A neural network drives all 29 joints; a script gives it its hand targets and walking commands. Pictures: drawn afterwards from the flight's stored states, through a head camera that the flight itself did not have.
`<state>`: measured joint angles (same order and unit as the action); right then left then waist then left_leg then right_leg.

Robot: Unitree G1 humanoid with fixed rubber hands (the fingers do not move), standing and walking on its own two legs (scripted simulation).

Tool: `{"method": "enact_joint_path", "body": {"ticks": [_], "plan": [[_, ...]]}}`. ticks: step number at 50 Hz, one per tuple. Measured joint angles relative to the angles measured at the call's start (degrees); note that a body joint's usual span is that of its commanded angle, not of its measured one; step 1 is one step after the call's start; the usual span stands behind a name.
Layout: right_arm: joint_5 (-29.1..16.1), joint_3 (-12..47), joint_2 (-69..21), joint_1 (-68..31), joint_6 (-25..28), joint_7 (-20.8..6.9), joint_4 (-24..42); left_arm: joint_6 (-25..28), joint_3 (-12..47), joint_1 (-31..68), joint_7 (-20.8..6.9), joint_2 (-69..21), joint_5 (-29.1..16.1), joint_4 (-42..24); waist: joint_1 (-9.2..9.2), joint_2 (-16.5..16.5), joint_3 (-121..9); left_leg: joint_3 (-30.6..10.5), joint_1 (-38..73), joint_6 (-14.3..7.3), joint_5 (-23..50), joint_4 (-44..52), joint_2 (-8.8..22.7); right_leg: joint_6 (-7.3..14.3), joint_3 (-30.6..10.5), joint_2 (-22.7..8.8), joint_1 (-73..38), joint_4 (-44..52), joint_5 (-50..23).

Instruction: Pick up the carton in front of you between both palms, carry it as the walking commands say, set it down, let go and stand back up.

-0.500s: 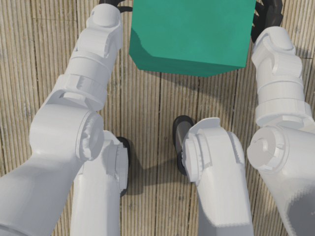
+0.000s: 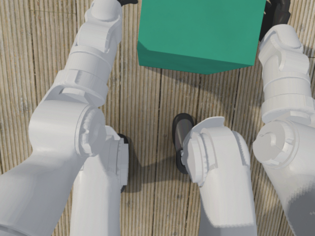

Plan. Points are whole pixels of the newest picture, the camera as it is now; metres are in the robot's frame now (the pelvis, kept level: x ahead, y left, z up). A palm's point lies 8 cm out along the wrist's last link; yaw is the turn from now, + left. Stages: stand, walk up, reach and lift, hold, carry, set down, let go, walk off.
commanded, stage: set down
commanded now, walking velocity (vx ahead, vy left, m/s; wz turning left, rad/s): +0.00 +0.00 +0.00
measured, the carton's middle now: (188, 21) +0.53 -0.12 -0.24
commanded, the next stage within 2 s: let go in 1.36 s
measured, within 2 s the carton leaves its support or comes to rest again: rests again in 0.04 s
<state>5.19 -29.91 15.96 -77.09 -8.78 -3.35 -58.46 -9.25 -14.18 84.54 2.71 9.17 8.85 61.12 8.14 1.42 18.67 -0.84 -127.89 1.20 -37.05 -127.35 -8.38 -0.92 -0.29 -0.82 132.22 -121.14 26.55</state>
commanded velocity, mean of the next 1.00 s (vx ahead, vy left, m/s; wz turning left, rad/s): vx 0.00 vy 0.00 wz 0.00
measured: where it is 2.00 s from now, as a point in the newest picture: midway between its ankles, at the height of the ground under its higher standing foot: (150, 163)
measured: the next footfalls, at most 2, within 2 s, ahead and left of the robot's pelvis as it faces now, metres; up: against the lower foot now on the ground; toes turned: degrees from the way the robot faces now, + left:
none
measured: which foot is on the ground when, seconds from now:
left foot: down 0.00-1.00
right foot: down 0.00-1.00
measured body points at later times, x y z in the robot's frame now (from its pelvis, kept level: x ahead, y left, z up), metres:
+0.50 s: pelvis +0.00 -0.01 +0.01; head +0.36 -0.04 +0.27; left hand +0.59 +0.06 -0.14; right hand +0.50 -0.31 -0.14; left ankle +0.09 +0.11 -0.34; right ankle +0.14 -0.13 -0.34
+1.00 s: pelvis +0.02 -0.01 +0.13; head +0.34 -0.04 +0.45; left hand +0.59 +0.07 +0.02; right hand +0.49 -0.31 +0.02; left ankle +0.09 +0.11 -0.34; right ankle +0.14 -0.13 -0.34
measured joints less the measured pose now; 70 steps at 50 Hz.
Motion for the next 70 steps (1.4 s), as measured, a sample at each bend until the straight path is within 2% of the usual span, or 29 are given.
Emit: {"method": "enact_joint_path", "body": {"ticks": [3, 5, 8, 10, 14, 18, 24, 29, 39, 54, 70], "plan": [[-0.42, -0.32, 0.10, -0.69, 1.90, 0.28, -2.04, 0.94, 1.59, 0.27, 0.05, 0.90, -0.94, 0.68, 0.09, -0.44, 1.06, -0.02, 0.49, 0.12, 0.05, -0.28, 0.11, -0.12, 0.03, 0.11, -0.47, -0.17, -0.19], [-1.81, 0.92, 0.72, -1.31, 3.57, 1.17, -4.86, 1.81, 4.37, 0.61, 1.10, 2.27, -2.76, 1.58, 0.10, -0.90, 2.24, -0.01, 1.04, 0.25, 0.06, -0.38, 0.20, -0.17, 0.02, 0.20, -0.94, -0.25, -0.30], [-5.28, 3.45, 1.86, -1.81, 6.03, 3.85, -8.59, 2.73, 8.37, 1.13, 3.03, 5.69, -7.31, 3.22, -0.09, -1.46, 4.12, -0.11, 1.88, 0.50, 0.00, -0.30, 0.30, 0.03, 0.12, 0.26, -1.62, -0.22, -0.39], [-7.61, 5.10, 2.75, -1.62, 7.45, 5.11, -9.68, 3.03, 10.80, 0.98, 3.39, 8.26, -10.88, 3.57, -0.28, -1.40, 4.94, -0.28, 2.20, 0.69, -0.11, -0.27, 0.26, 0.28, 0.30, 0.17, -1.91, -0.22, -0.30], [-11.62, 8.20, 4.66, -0.77, 9.18, 5.93, -9.59, 3.38, 15.46, -0.02, 2.99, 11.86, -17.06, 2.26, -0.47, -0.59, 5.09, -0.57, 2.18, 1.03, -0.35, -0.27, 0.01, 0.77, 0.60, -0.22, -1.89, -0.38, 0.08], [-14.35, 10.34, 5.74, 0.12, 9.22, 5.99, -7.29, 3.20, 17.31, -0.59, 2.92, 12.51, -19.36, -0.22, -0.17, -0.12, 3.60, -0.74, 1.62, 1.31, -0.35, -0.02, -0.13, 1.04, 0.76, -0.43, -1.27, -0.30, 0.20], [-16.71, 12.64, 5.06, 2.67, 6.57, 6.45, 0.69, 1.30, 14.35, -2.98, 4.18, 10.84, -16.32, -6.07, 0.06, -0.29, 0.01, -0.55, 2.43, 1.12, -0.60, 1.54, 1.27, 0.95, 0.58, 0.91, -1.35, 1.48, -0.54], [-15.17, 12.67, 3.22, 5.54, 2.86, 7.01, 6.17, -1.41, 10.03, -5.45, 4.74, 8.89, -13.30, -8.00, 0.17, 0.51, -4.37, 0.23, 5.33, 0.41, -0.50, 5.84, 2.38, 0.53, -0.40, 2.01, -3.75, 5.42, -0.85], [-10.63, 10.28, 0.55, 10.34, 1.02, 6.44, 8.35, -1.48, 5.70, -7.89, 3.07, 7.79, -10.61, -4.50, 0.03, 1.14, -14.73, 0.36, 9.16, 0.08, 1.35, 16.92, 2.94, 0.52, -1.25, 2.38, -7.65, 15.50, -1.67], [-10.68, 8.67, -0.20, 17.95, -1.32, 3.70, 15.04, -3.83, 5.79, -16.09, 2.60, 6.30, -9.03, -12.89, -0.12, 1.06, -21.14, -1.23, 18.39, 0.09, 4.39, 32.33, 3.27, 0.85, -0.66, 2.19, -17.74, 30.59, -3.42], [-6.88, 7.40, -2.18, 22.15, 0.56, 1.94, 13.59, -1.81, 2.69, -20.63, 0.23, 4.72, -6.75, -10.45, -0.52, 1.33, -24.32, -1.55, 34.71, -0.12, 11.04, 53.74, 3.93, 0.98, -1.54, 2.16, -34.27, 50.94, -8.83]]}}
